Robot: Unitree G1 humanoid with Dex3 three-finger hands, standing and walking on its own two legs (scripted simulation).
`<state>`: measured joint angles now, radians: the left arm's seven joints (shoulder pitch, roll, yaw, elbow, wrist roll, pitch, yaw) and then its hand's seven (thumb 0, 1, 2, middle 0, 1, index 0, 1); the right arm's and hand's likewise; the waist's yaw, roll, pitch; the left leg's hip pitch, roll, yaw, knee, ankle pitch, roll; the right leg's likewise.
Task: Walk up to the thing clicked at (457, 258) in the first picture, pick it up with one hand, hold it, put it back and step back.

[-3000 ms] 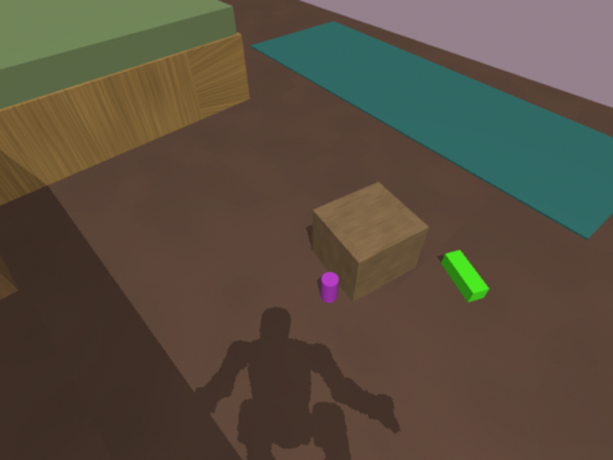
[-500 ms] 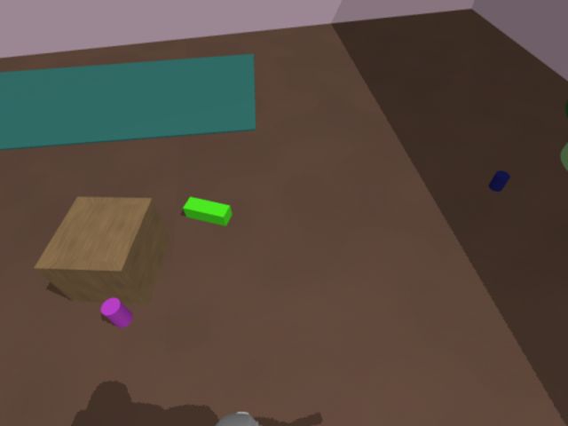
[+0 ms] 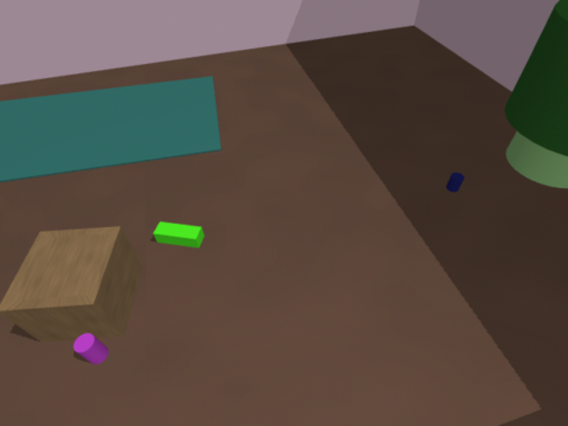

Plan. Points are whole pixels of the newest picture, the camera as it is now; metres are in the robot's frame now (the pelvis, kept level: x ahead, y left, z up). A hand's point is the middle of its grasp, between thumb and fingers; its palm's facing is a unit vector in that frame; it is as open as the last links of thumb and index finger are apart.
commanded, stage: walk up
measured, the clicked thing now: (179, 234) +1.02 +0.55 -0.73
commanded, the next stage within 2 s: stand in 1.18 s
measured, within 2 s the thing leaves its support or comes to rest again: neither
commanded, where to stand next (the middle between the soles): +0.08 +0.03 m, yaw +0 degrees
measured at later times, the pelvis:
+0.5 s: pelvis +0.00 +0.01 +0.01, yaw -3 degrees
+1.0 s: pelvis +0.01 +0.02 +0.00, yaw -5 degrees
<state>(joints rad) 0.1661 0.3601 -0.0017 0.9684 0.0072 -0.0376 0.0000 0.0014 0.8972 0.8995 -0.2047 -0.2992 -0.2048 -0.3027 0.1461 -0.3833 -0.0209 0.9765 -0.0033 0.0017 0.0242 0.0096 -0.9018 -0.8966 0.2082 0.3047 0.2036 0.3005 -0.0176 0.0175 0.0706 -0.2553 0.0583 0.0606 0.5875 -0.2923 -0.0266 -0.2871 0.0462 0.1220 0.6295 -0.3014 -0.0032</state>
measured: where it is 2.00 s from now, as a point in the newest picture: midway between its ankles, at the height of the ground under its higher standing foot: outside the picture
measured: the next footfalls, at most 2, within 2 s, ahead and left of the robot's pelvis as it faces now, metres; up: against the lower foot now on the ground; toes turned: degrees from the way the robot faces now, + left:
none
